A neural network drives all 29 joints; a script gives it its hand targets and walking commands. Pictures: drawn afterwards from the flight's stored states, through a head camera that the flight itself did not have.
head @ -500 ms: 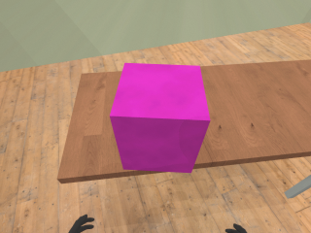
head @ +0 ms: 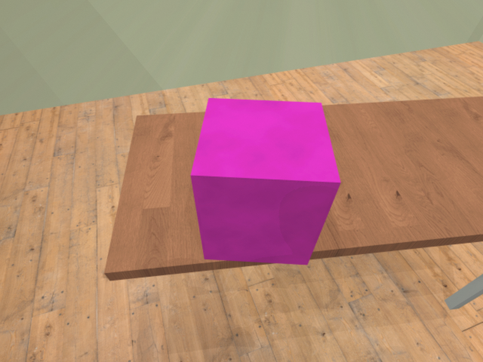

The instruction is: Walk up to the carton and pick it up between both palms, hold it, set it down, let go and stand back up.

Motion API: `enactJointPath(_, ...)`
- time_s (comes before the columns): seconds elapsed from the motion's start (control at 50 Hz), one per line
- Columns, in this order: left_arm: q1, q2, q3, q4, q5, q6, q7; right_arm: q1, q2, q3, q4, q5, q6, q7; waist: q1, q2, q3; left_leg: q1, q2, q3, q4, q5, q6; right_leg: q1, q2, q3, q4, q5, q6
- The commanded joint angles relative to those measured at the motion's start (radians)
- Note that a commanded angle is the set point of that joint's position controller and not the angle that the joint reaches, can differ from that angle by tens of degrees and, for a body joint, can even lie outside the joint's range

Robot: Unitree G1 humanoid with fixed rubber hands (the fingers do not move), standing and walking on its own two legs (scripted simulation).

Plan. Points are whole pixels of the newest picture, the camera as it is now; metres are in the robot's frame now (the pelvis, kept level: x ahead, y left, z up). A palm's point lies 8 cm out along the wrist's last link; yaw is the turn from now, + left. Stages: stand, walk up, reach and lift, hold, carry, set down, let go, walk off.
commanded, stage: stand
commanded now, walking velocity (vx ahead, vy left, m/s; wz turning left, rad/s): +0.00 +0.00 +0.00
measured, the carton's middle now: (260, 184) +0.42 -0.03 +0.05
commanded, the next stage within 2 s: none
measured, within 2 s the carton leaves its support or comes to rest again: neither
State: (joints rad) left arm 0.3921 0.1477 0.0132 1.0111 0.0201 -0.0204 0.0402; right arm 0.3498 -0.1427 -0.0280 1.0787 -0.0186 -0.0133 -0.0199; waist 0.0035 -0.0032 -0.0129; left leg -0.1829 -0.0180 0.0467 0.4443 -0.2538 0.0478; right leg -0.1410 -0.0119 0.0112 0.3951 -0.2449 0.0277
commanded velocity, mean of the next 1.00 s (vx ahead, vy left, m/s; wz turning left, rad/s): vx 0.00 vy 0.00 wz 0.00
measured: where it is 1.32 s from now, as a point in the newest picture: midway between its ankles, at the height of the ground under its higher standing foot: outside the picture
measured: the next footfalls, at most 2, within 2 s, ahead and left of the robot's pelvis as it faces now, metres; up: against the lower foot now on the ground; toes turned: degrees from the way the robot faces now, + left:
none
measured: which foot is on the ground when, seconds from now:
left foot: down 0.00-1.00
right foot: down 0.00-1.00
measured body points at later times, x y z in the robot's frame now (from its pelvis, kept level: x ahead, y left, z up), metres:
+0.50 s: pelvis -0.03 +0.00 +0.00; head -0.04 +0.01 +0.45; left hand -0.10 +0.19 -0.17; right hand -0.06 -0.20 -0.16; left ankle -0.01 +0.09 -0.74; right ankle -0.02 -0.14 -0.74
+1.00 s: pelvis -0.03 -0.02 +0.00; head -0.03 -0.02 +0.45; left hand -0.08 +0.17 -0.16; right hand -0.07 -0.22 -0.16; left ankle -0.01 +0.09 -0.74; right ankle -0.02 -0.14 -0.74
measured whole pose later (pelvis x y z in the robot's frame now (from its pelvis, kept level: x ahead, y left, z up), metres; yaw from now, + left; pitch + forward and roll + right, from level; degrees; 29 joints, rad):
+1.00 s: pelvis -0.03 -0.02 +0.00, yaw +0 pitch +0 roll +0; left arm 0.38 0.07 0.00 1.16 0.01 -0.02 0.04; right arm 0.37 -0.10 -0.02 1.12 -0.02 -0.01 -0.03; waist -0.01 0.01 -0.01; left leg -0.24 -0.01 0.03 0.43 -0.19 0.02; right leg -0.22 0.00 0.01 0.44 -0.22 0.00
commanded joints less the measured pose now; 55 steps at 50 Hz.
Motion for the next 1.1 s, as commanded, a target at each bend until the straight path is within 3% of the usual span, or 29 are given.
enactJointPath(0.0, 0.074, 0.058, 0.008, 0.024, -0.001, -0.007, 0.003, 0.07, -0.091, -0.008, 0.0, 0.001, -0.009, -0.006, -0.001, 0.019, 0.093, -0.056, 0.118, -0.138, -0.126, 0.076, 0.019, -0.034, -0.064, 0.055, -0.046, 0.121, -0.034)
enactJointPath(0.2, 0.103, 0.021, -0.008, 0.114, -0.002, -0.003, 0.002, 0.082, -0.07, 0.006, 0.034, 0.005, -0.006, -0.008, -0.002, 0.019, 0.11, -0.091, 0.118, -0.158, -0.174, -0.061, 0.022, -0.058, -0.061, 0.048, -0.037, 0.084, -0.024)
enactJointPath(0.26, 0.131, 0.04, -0.002, 0.129, -0.005, -0.003, -0.002, 0.042, -0.109, -0.01, 0.021, 0.004, -0.002, -0.004, 0.019, 0.051, 0.05, -0.067, 0.119, -0.168, -0.181, -0.123, 0.025, -0.075, -0.057, 0.048, -0.018, 0.062, -0.023)
enactJointPath(0.28, 0.101, 0.021, -0.013, 0.133, -0.002, 0.0, 0.006, 0.092, -0.068, -0.001, 0.021, 0.005, -0.005, -0.007, -0.006, -0.029, 0.068, -0.117, 0.114, -0.163, -0.175, -0.093, 0.022, -0.045, -0.061, 0.038, -0.014, 0.057, -0.025)
enactJointPath(0.3, 0.123, 0.025, -0.004, 0.136, 0.0, -0.001, 0.008, 0.075, -0.054, 0.008, 0.035, 0.004, -0.004, -0.014, 0.015, -0.007, 0.11, -0.136, 0.119, -0.177, -0.181, -0.113, 0.028, -0.043, -0.059, 0.038, -0.016, 0.061, -0.023)
enactJointPath(0.32, 0.145, 0.004, -0.01, 0.149, 0.002, -0.002, 0.01, 0.066, -0.065, -0.005, 0.03, -0.001, -0.009, -0.012, 0.02, -0.042, 0.096, -0.073, 0.118, -0.156, -0.152, -0.044, 0.034, -0.075, -0.064, 0.051, -0.032, 0.081, -0.03)
enactJointPath(0.34, 0.101, -0.001, -0.02, 0.141, 0.0, 0.002, 0.008, 0.049, -0.047, -0.002, 0.031, -0.004, -0.006, -0.009, 0.005, -0.053, 0.147, -0.065, 0.102, -0.147, -0.135, 0.012, 0.035, -0.138, -0.071, 0.065, -0.047, 0.071, -0.031)
enactJointPath(0.38, 0.089, -0.003, -0.02, 0.144, 0.001, 0.002, 0.011, 0.113, -0.047, -0.001, 0.056, -0.002, 0.006, -0.01, -0.018, 0.013, 0.168, -0.09, 0.099, -0.143, -0.157, -0.038, 0.012, -0.153, -0.069, 0.07, -0.032, 0.052, -0.036)
enactJointPath(0.42, 0.111, -0.026, -0.027, 0.157, 0.0, -0.001, 0.011, 0.092, -0.025, 0.002, 0.052, 0.002, 0.008, -0.01, -0.006, 0.003, 0.141, -0.054, 0.108, -0.139, -0.131, -0.034, 0.019, -0.159, -0.066, 0.07, -0.04, 0.043, -0.035)
enactJointPath(0.48, 0.087, 0.043, -0.011, 0.152, 0.0, -0.003, 0.01, 0.081, -0.059, -0.01, 0.029, 0.006, 0.015, -0.013, -0.016, 0.044, 0.12, -0.125, 0.118, -0.172, -0.192, -0.174, 0.015, -0.127, -0.047, 0.05, -0.014, 0.013, -0.028)
enactJointPath(0.5, 0.093, 0.003, -0.014, 0.15, 0.001, 0.0, 0.01, 0.049, -0.031, 0.0, 0.02, 0.009, 0.012, -0.009, 0.008, 0.033, 0.138, -0.159, 0.113, -0.169, -0.184, -0.178, 0.026, -0.118, -0.05, 0.063, -0.017, 0.001, -0.037)
enactJointPath(0.54, 0.078, -0.017, -0.019, 0.135, -0.005, -0.002, 0.005, 0.069, -0.079, -0.014, 0.03, 0.008, 0.009, -0.01, -0.004, 0.015, 0.093, -0.119, 0.11, -0.154, -0.172, -0.172, 0.016, -0.113, -0.058, 0.058, -0.026, 0.003, -0.024)
enactJointPath(0.56, 0.091, -0.018, -0.016, 0.152, -0.008, 0.003, 0.0, 0.075, -0.081, -0.007, 0.033, 0.006, 0.007, -0.009, -0.003, 0.046, 0.104, -0.163, 0.107, -0.169, -0.196, -0.206, 0.015, -0.102, -0.052, 0.055, -0.011, -0.002, -0.021)
enactJointPath(0.58, 0.101, -0.015, -0.02, 0.156, -0.008, 0.001, 0.007, 0.075, -0.051, -0.002, 0.032, 0.007, 0.009, -0.013, -0.011, 0.027, 0.134, -0.133, 0.097, -0.146, -0.177, -0.161, 0.009, -0.144, -0.062, 0.068, -0.032, -0.027, -0.029)
enactJointPath(0.62, 0.118, 0.019, -0.004, 0.151, -0.001, 0.004, 0.008, 0.087, -0.053, -0.005, 0.025, -0.001, 0.011, -0.015, 0.006, -0.014, 0.149, -0.155, 0.113, -0.179, -0.179, -0.179, 0.016, -0.146, -0.05, 0.063, -0.035, -0.041, -0.033)
enactJointPath(0.68, 0.125, -0.007, -0.009, 0.16, 0.0, 0.0, 0.004, 0.078, -0.053, -0.002, 0.018, 0.009, -0.005, -0.009, 0.006, -0.032, 0.098, -0.101, 0.102, -0.147, -0.139, -0.081, 0.021, -0.142, -0.052, 0.075, -0.03, 0.002, -0.043)
enactJointPath(0.74, 0.093, -0.013, -0.006, 0.15, -0.007, 0.0, 0.006, 0.081, -0.03, 0.003, 0.023, 0.002, -0.01, -0.012, 0.002, 0.008, 0.098, -0.091, 0.103, -0.15, -0.151, -0.062, 0.017, -0.138, -0.062, 0.082, -0.034, 0.044, -0.047)
enactJointPath(0.76, 0.087, -0.041, -0.013, 0.151, -0.001, 0.002, 0.001, 0.072, -0.029, 0.004, 0.028, -0.003, -0.008, -0.015, 0.014, 0.007, 0.103, -0.073, 0.102, -0.133, -0.139, -0.035, 0.013, -0.155, -0.062, 0.075, -0.022, 0.046, -0.052)
enactJointPath(0.82, 0.083, -0.031, -0.017, 0.147, -0.005, -0.002, 0.006, 0.111, -0.045, 0.007, 0.033, 0.002, 0.0, -0.014, -0.01, 0.01, 0.104, -0.081, 0.116, -0.172, -0.161, -0.085, 0.021, -0.154, -0.054, 0.078, -0.025, 0.026, -0.055)
enactJointPath(0.84, 0.081, 0.0, 0.0, 0.139, -0.005, -0.009, 0.006, 0.106, -0.031, -0.003, 0.04, -0.004, 0.004, -0.016, -0.002, 0.004, 0.113, -0.042, 0.111, -0.154, -0.13, -0.025, 0.023, -0.166, -0.065, 0.082, -0.041, 0.039, -0.054)
enactJointPath(0.86, 0.073, 0.008, -0.003, 0.15, -0.001, -0.009, 0.009, 0.118, -0.031, 0.002, 0.037, 0.001, -0.001, -0.012, -0.024, -0.058, 0.071, -0.031, 0.105, -0.147, -0.101, 0.027, 0.021, -0.145, -0.067, 0.086, -0.041, 0.039, -0.056)
enactJointPath(0.9, 0.08, 0.009, -0.003, 0.147, -0.009, -0.003, 0.009, 0.136, -0.031, 0.002, 0.045, 0.007, 0.005, -0.012, -0.024, 0.0, 0.11, -0.05, 0.096, -0.119, -0.1, -0.024, 0.006, -0.189, -0.068, 0.114, -0.073, -0.035, -0.06)
enactJointPath(0.92, 0.056, -0.003, -0.003, 0.136, -0.005, -0.001, 0.002, 0.112, -0.047, -0.007, 0.033, 0.001, 0.005, -0.012, -0.02, -0.049, 0.089, -0.048, 0.103, -0.138, -0.113, -0.044, 0.011, -0.192, -0.057, 0.099, -0.066, -0.026, -0.06)
enactJointPath(0.94, 0.024, 0.018, 0.005, 0.127, -0.005, -0.002, 0.001, 0.11, -0.05, -0.008, 0.028, -0.001, 0.003, -0.017, -0.024, -0.04, 0.107, -0.083, 0.103, -0.142, -0.108, -0.014, 0.007, -0.16, -0.059, 0.095, -0.053, -0.012, -0.065)
enactJointPath(0.96, 0.02, -0.03, -0.008, 0.129, -0.006, -0.007, 0.004, 0.079, -0.067, -0.01, 0.014, -0.003, -0.004, -0.015, -0.019, -0.077, 0.072, -0.081, 0.107, -0.133, -0.089, 0.032, 0.009, -0.122, -0.07, 0.093, -0.055, 0.041, -0.06)
enactJointPath(0.98, 0.051, -0.01, -0.002, 0.138, 0.0, -0.007, 0.004, 0.094, -0.051, -0.009, 0.017, 0.001, -0.009, -0.024, -0.004, -0.074, 0.11, -0.075, 0.104, -0.136, -0.094, 0.052, 0.014, -0.138, -0.067, 0.11, -0.059, 0.053, -0.064)
enactJointPath(1.02, 0.09, 0.002, 0.008, 0.151, -0.007, -0.014, 0.011, 0.11, -0.036, -0.001, 0.036, 0.001, -0.024, -0.024, 0.004, 0.008, 0.059, -0.083, 0.108, -0.145, -0.101, 0.09, 0.008, -0.067, -0.069, 0.095, -0.039, 0.101, -0.071)
enactJointPath(1.04, 0.1, -0.015, 0.0, 0.157, -0.005, -0.009, 0.004, 0.113, -0.004, 0.01, 0.033, 0.007, -0.013, -0.014, 0.0, 0.009, 0.065, -0.061, 0.089, -0.117, -0.087, 0.044, 0.001, -0.116, -0.073, 0.116, -0.062, 0.021, -0.077)
enactJointPath(1.08, 0.073, 0.006, 0.011, 0.141, -0.003, -0.011, 0.007, 0.084, -0.027, -0.004, 0.036, 0.001, -0.013, -0.017, 0.0, 0.009, 0.046, -0.032, 0.107, -0.121, -0.085, 0.122, 0.003, -0.088, -0.068, 0.1, -0.042, 0.099, -0.073)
